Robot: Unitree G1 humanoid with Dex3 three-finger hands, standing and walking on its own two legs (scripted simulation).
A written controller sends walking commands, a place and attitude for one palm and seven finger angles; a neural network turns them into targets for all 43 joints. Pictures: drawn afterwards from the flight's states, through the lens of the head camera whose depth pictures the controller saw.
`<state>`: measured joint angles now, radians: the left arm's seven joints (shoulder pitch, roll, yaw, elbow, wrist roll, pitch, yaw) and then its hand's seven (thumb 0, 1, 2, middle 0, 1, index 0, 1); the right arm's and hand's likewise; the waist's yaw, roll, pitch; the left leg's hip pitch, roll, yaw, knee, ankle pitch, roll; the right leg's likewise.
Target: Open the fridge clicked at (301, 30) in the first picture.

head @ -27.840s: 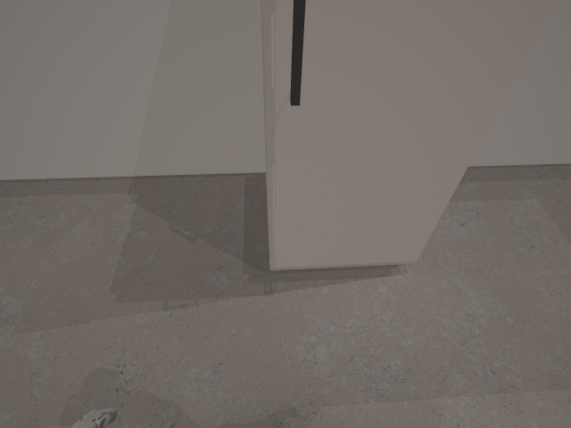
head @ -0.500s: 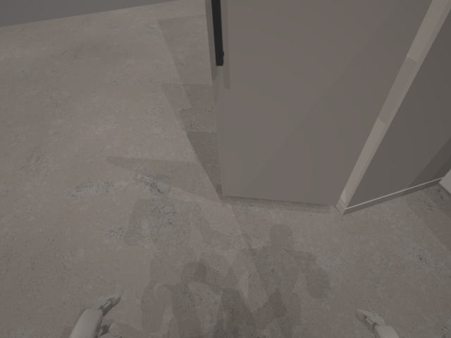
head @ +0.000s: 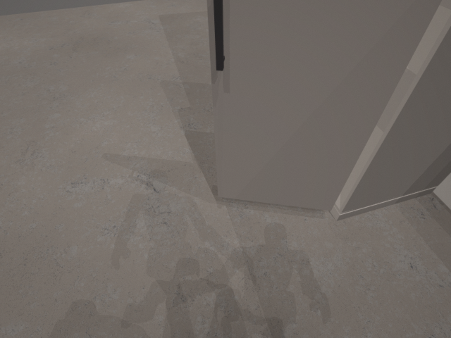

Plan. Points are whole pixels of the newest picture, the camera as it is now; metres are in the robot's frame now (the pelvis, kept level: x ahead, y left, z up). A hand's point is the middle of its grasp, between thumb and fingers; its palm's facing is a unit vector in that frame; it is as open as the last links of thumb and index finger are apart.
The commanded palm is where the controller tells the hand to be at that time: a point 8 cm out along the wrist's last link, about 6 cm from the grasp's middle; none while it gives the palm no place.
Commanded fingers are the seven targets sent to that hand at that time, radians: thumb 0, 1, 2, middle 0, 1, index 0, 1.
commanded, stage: let the arm hang, fingers relaxed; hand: left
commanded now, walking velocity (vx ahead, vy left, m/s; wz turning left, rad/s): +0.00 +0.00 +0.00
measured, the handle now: (220, 15) +0.83 +0.06 +0.20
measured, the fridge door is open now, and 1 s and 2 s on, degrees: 64 64 64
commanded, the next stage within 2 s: look to check the result in 0.38 s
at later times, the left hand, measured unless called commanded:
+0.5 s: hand out of the picture +0.11 +0.23 -0.16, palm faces -0.05 -0.95 -0.30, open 7.4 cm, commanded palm none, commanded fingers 0.00 0.90 0.90 -0.20 -0.30 -0.20 -0.30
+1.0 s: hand out of the picture +0.12 +0.24 -0.15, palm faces -0.03 -0.94 -0.34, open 7.4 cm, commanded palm none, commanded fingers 0.00 0.90 0.90 -0.20 -0.30 -0.20 -0.30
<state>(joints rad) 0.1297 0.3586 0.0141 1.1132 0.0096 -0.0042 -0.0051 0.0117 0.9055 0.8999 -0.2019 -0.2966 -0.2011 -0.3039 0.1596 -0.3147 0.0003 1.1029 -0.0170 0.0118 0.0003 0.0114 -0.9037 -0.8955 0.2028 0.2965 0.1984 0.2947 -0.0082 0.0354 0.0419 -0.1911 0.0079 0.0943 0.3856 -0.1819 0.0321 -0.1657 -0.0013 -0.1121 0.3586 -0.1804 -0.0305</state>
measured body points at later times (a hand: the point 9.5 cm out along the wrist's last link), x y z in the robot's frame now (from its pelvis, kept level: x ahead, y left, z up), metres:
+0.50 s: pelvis +0.03 -0.01 +0.00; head +0.05 -0.01 +0.45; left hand +0.11 +0.28 -0.13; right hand +0.10 -0.30 -0.13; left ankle +0.02 +0.09 -0.75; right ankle +0.01 -0.10 -0.75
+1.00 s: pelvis +0.04 -0.01 +0.00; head +0.06 -0.01 +0.45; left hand +0.13 +0.29 -0.13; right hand +0.12 -0.30 -0.14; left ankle +0.02 +0.09 -0.75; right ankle +0.01 -0.10 -0.75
